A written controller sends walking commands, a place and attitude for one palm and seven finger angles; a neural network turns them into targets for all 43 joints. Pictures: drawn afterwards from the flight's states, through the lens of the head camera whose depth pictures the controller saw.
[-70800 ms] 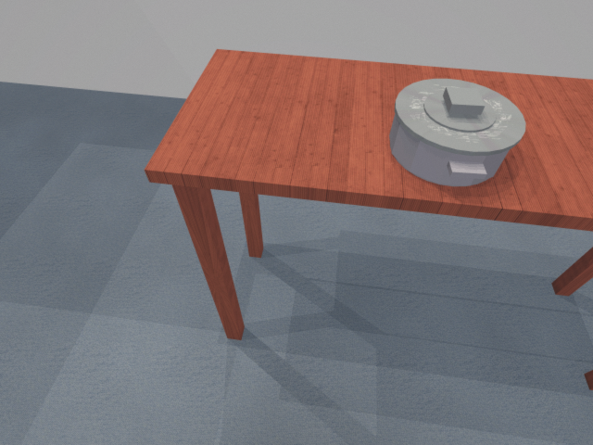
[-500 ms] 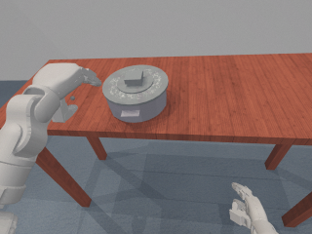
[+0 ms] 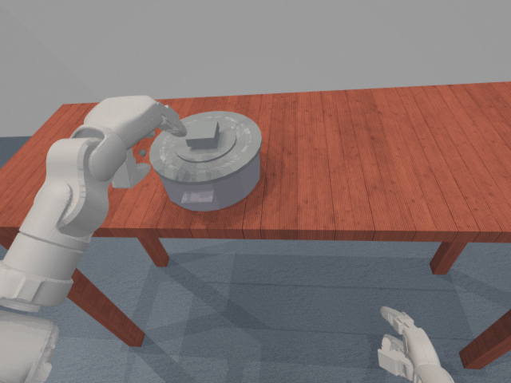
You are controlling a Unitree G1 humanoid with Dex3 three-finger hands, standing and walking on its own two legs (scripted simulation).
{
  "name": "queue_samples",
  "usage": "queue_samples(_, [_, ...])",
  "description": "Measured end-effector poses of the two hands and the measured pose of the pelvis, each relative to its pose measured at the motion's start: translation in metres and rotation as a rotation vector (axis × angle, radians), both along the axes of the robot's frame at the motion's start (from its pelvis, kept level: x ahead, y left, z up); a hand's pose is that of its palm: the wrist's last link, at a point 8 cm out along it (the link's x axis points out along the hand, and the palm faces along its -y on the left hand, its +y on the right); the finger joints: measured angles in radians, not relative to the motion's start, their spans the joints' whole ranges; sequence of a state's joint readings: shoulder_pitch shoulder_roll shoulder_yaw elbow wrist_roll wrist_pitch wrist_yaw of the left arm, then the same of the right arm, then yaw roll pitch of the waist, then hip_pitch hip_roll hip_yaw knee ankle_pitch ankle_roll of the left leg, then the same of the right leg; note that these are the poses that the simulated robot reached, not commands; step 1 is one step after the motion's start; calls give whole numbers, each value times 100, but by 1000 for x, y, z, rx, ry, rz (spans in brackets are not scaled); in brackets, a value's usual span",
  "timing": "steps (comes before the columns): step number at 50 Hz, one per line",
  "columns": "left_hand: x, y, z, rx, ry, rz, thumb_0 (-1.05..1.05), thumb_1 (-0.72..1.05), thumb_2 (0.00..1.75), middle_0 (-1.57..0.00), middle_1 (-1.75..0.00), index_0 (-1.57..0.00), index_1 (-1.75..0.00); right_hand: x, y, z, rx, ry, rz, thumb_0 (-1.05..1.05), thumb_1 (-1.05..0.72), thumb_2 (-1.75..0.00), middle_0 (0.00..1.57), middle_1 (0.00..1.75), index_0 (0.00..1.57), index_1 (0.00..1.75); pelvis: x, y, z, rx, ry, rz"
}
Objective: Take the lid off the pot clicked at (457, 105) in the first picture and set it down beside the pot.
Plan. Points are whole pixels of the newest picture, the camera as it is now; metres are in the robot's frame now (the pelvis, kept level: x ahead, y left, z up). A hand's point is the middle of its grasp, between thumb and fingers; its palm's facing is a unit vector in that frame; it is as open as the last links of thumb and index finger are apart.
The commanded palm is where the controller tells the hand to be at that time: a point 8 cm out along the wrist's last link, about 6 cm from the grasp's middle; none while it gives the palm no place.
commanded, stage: move the open hand above the knob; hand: left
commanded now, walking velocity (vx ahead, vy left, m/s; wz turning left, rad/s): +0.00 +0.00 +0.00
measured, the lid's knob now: (203, 133) +0.49 +0.14 +0.15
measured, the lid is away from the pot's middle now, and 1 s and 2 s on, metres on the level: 0.00 0.00 0.00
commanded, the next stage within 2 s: lower the open fingers around the knob in 1.82 s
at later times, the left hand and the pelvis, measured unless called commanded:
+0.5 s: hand (171, 121) +0.43 +0.16 +0.22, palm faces -0.12 -0.06 -0.99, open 10.0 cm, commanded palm +0.40 +0.17 +0.29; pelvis +0.02 +0.00 +0.00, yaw +0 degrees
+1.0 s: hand (197, 104) +0.47 +0.13 +0.22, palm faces -0.19 -0.06 -0.98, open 10.0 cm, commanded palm +0.44 +0.15 +0.29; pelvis +0.03 +0.00 +0.00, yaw -1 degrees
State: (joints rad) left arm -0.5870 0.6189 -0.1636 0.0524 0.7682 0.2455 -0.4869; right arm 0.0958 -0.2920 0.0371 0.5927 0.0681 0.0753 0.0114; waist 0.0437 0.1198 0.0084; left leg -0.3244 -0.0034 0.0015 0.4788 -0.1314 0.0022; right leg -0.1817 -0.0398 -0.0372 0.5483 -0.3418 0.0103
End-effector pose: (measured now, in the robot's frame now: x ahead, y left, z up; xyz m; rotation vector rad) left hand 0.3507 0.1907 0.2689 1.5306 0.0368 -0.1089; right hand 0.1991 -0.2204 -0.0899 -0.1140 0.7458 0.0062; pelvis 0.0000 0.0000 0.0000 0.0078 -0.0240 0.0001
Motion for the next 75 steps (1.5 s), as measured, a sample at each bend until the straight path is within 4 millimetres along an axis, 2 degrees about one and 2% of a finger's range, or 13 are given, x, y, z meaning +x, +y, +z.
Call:
queue_samples(6, [22, -1, 7, -4, -3, 27, 0, -40, 172, -89, -8, -89, -8, 2, -2, -1, 2, 16, -14, 1, -90, -90, 20, 30, 20, 30, 4, 0, 0, 3, 11, -2])
queue_samples(15, [44, -16, -1, -5, 34, 21, 0, -40, 172, -89, -8, -89, -8, 1, -3, -6, 5, 52, -24, 1, -90, -90, 20, 30, 20, 30, 11, 0, 0, 6, 25, -3])
queue_samples(19, [53, -22, 5, -6, 21, 14, 0, -40, 172, -89, -8, -89, -8, -2, -5, -8, 4, 61, -34, 1, -90, -90, 20, 30, 20, 30, 14, 0, 1, 6, 32, -2])
queue_samples(23, [63, -24, 9, -22, 19, 31, 0, -40, 172, -89, -8, -89, -8, -5, -6, -11, 10, 83, -44, 1, -90, -90, 20, 30, 20, 30, 17, 1, 1, 7, 40, -5])
queue_samples(30, [77, -33, 2, -14, 65, 37, 0, -40, 172, -89, -8, -89, -8, -12, -11, -13, 4, 111, -65, 1, -90, -90, 20, 30, 20, 30, 20, 1, 1, 8, 45, -5])
queue_samples(38, [95, -40, 10, -18, 70, 54, 0, -40, 172, -89, -8, -89, -8, -21, -16, -16, -6, 136, -90, 1, -90, -90, 20, 30, 20, 30, 23, 1, 2, 7, 55, -4])
queue_samples(46, [108, -53, 7, -13, 106, 49, 0, -40, 172, -89, -8, -89, -8, -32, -19, -19, -10, 168, -114, 1, -90, -90, 20, 30, 20, 30, 24, 2, 2, 7, 62, -5])
queue_samples(51, [112, -58, 13, -28, 92, 31, 0, -40, 172, -89, -8, -89, -8, -38, -21, -20, -7, 173, -129, 1, -90, -90, 20, 30, 20, 30, 26, 3, 3, 9, 64, -13])
queue_samples(58, [112, -47, 7, -22, 114, 73, 0, -40, 172, -88, -8, -89, -8, -41, -21, -20, 2, 182, -138, 1, -90, -90, 20, 30, 20, 30, 27, 2, 3, 11, 61, -18])
queue_samples(63, [105, -47, 8, -19, 97, 35, 0, -40, 172, -89, -8, -89, -8, -35, -21, -18, -7, 167, -127, 1, -90, -90, 20, 30, 20, 30, 27, 2, 3, 9, 57, -13])
queue_samples(70, [103, -40, 10, -24, 94, 67, 0, -40, 172, -89, -8, -89, -8, -23, -18, -13, -6, 140, -110, 1, -90, -90, 20, 30, 20, 30, 24, 2, 3, 7, 57, -8])
queue_samples(75, [96, -45, 7, -11, 94, 45, 0, -40, 172, -89, -8, -89, -8, -15, -14, -10, 1, 121, -94, 1, -90, -90, 20, 30, 20, 30, 24, 3, 3, 6, 54, -3])
